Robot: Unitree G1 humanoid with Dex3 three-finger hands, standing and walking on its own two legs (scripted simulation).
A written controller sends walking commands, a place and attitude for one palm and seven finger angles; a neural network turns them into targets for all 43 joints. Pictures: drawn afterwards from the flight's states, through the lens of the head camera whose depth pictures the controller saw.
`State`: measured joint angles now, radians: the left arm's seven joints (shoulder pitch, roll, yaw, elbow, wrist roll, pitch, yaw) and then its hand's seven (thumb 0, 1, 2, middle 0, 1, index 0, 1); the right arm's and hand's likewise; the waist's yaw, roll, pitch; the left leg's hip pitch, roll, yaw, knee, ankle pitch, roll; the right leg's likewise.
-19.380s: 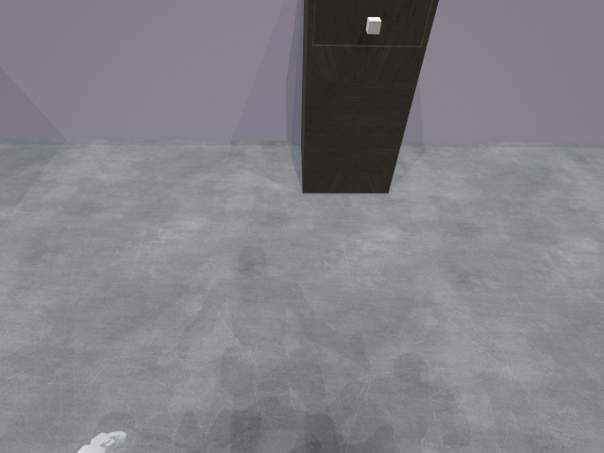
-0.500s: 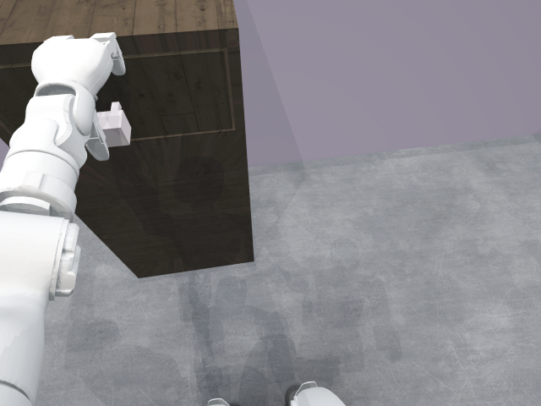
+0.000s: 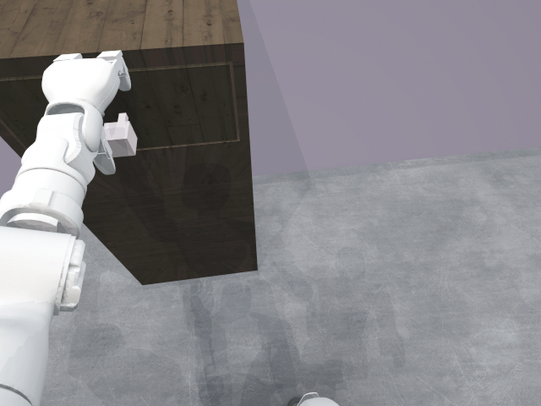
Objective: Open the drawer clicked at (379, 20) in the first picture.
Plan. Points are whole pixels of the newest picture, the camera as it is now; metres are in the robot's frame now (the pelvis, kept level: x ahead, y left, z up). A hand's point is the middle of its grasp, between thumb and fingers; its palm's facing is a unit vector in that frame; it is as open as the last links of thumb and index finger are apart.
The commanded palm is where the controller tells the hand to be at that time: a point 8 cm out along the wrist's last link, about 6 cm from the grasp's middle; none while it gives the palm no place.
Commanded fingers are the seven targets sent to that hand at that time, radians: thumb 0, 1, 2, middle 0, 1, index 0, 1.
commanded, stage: lower the fingers behind the handle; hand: left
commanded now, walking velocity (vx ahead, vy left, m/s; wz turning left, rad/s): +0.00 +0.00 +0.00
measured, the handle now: (121, 131) +0.56 +0.21 +0.06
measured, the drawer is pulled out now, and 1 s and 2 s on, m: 0.00 0.00 0.00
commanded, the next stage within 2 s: close the thumb around the handle in 1.28 s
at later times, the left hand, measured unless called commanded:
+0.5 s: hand (87, 150) +0.52 +0.26 +0.06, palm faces -0.01 -0.03 -1.00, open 13.8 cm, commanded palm +0.51 +0.25 +0.10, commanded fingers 0.00 -0.50 0.30 -0.30 -1.20 -0.30 -1.20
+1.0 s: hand (89, 158) +0.52 +0.27 +0.04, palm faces -0.04 -0.02 -1.00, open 13.7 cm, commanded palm +0.51 +0.25 +0.08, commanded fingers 0.00 -0.50 0.30 -0.30 -1.20 -0.30 -1.20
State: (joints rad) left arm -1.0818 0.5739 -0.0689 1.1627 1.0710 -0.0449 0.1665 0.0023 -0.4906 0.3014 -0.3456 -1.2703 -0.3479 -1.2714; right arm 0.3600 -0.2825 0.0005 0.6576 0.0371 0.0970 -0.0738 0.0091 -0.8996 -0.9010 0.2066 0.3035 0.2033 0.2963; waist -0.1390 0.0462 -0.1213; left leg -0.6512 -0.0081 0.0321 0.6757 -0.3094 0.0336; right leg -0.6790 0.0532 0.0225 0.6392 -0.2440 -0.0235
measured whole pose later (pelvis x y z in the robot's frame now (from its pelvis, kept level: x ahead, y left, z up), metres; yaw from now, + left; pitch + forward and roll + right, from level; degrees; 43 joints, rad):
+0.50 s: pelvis +0.03 +0.01 -0.01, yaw +2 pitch +20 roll -2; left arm -0.91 0.58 -0.05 1.04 1.07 -0.17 0.23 0.00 -0.49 0.30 -0.33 -1.21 -0.32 -1.21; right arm 0.39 -0.27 -0.06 0.72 -0.02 0.10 -0.04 0.01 -0.90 -0.90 0.21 0.30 0.20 0.30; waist -0.10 0.04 -0.14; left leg -0.73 -0.02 -0.02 0.77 -0.39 0.04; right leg -0.73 0.04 -0.03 0.70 -0.32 -0.02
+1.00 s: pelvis +0.01 +0.02 -0.02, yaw +2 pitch +21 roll -3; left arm -0.99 0.56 -0.07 1.14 1.09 -0.10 0.24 0.00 -0.49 0.30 -0.32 -1.20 -0.33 -1.23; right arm 0.38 -0.25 -0.04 0.68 -0.02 0.11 -0.02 0.01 -0.90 -0.90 0.21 0.30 0.20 0.30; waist -0.12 0.03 -0.14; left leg -0.81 -0.03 -0.01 0.84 -0.39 0.06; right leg -0.80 0.03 -0.02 0.76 -0.32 0.00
